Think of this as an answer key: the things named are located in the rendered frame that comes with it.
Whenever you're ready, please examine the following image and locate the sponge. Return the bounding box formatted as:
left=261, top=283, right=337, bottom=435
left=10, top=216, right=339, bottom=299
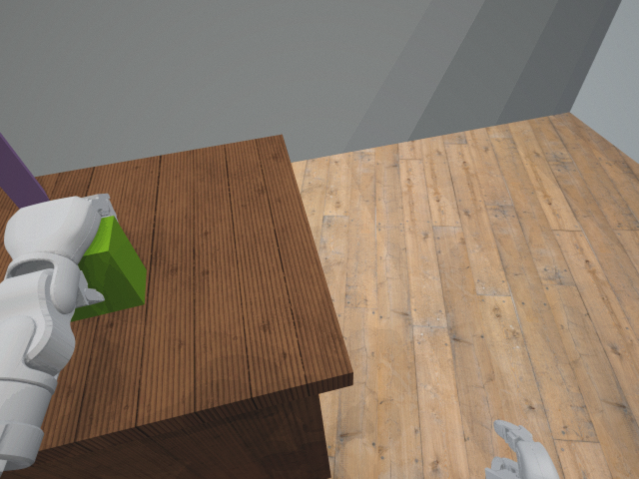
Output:
left=71, top=216, right=147, bottom=322

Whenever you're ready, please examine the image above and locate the robot right hand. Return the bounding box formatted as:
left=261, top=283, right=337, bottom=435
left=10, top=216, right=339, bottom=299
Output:
left=485, top=420, right=560, bottom=479

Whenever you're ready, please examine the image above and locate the robot left hand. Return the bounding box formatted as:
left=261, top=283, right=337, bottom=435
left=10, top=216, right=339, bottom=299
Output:
left=4, top=194, right=118, bottom=308

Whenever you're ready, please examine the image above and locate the left robot forearm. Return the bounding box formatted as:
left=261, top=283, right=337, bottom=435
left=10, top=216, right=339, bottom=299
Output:
left=0, top=252, right=80, bottom=477

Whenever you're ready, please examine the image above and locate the table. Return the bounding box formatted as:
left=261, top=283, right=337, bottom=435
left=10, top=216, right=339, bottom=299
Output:
left=0, top=135, right=353, bottom=479

